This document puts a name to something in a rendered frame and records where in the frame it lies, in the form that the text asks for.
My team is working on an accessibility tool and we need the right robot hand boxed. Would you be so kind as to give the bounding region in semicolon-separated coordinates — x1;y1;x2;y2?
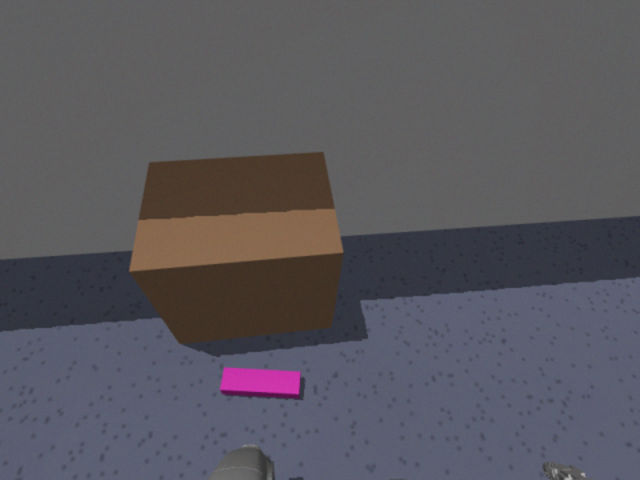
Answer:
543;462;594;480

